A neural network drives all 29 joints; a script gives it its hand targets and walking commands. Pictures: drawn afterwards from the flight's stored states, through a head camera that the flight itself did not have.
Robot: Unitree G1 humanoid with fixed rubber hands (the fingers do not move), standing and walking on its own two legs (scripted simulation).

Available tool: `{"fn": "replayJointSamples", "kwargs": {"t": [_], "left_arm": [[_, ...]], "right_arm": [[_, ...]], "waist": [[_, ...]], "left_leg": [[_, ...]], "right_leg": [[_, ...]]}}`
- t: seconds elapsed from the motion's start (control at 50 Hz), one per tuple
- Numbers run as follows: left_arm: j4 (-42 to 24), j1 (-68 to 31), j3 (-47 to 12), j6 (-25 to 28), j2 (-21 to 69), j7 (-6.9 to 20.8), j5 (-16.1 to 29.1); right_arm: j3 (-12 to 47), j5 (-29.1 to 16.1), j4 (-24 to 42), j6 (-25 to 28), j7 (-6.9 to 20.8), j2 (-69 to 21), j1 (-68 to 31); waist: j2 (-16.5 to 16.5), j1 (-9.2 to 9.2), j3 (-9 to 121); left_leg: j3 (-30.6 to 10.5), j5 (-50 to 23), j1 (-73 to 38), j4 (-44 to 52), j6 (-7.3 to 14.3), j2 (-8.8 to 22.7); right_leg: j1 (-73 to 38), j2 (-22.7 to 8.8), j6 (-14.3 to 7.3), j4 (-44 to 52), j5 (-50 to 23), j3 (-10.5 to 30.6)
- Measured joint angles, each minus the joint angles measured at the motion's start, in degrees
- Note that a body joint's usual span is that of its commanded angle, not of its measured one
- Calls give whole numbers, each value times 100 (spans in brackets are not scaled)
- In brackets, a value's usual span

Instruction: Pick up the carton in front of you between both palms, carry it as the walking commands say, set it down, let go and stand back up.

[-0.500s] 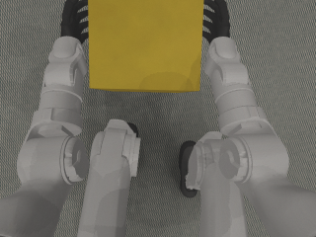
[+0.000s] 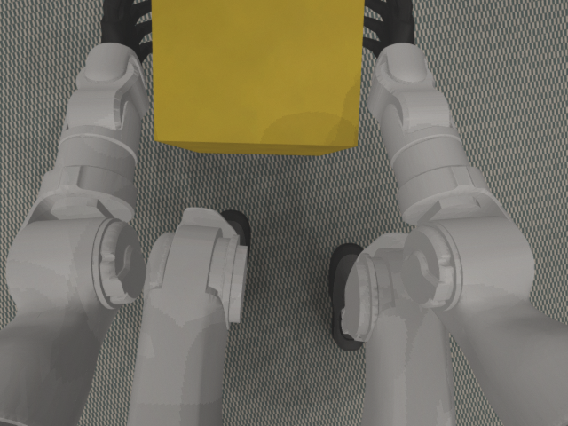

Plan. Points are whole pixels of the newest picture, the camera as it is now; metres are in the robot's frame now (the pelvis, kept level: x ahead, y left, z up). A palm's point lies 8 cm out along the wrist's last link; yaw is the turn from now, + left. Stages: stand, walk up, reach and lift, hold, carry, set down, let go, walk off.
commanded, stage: set down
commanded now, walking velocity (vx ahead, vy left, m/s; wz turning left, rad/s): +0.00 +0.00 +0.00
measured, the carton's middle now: (260, 75) +0.49 +0.11 -0.24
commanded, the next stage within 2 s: let go in 1.98 s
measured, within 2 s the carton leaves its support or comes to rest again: rests again in 0.26 s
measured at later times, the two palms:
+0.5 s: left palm (121, 49) +0.48 +0.26 -0.17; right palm (389, 46) +0.53 -0.04 -0.17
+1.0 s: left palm (90, 58) +0.47 +0.30 -0.18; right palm (417, 54) +0.53 -0.08 -0.18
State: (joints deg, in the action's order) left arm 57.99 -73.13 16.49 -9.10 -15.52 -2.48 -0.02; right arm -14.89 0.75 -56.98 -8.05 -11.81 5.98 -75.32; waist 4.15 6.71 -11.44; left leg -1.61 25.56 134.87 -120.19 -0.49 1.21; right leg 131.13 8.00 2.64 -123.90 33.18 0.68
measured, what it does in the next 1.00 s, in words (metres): stands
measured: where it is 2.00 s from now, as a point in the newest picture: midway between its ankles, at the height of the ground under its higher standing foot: (287, 298)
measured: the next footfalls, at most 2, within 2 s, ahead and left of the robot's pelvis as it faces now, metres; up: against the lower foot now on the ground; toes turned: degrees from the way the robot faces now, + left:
none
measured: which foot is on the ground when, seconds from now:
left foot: down 0.00-1.00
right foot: down 0.00-1.00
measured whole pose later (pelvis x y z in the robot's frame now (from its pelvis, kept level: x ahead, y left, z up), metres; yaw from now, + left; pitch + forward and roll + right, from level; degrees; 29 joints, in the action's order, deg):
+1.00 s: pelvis +0.00 +0.00 +0.00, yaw +1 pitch +36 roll -1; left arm 64.0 -72.0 12.1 2.1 -25.2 -1.3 13.1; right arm 0.0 -11.6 -55.3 -3.2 -8.5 16.0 -74.0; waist 2.0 5.2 -19.9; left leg -0.9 27.0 131.6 -122.8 0.1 0.7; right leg 127.1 7.4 3.5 -126.7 35.6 1.3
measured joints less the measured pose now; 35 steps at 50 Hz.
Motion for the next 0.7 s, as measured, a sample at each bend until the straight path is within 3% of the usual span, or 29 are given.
{"fn": "replayJointSamples", "kwargs": {"t": [0.54,0.62,0.7], "left_arm": [[621,-288,334,267,-316,448,-147],[743,-345,353,379,-327,459,-137],[1018,-381,267,738,-368,353,30]], "right_arm": [[-315,486,-476,279,642,31,-397],[-215,458,-528,353,674,96,-421],[253,192,-719,472,606,311,-461]], "waist": [[-90,-103,-409],[-109,-97,-494],[-151,-94,-681]], "left_leg": [[59,28,-144,-164,11,-18],[62,22,-183,-192,5,-24],[66,21,-261,-220,-2,-32]], "right_leg": [[-133,-9,-5,-221,68,46],[-173,-12,6,-255,69,49],[-260,-20,34,-287,81,55]]}}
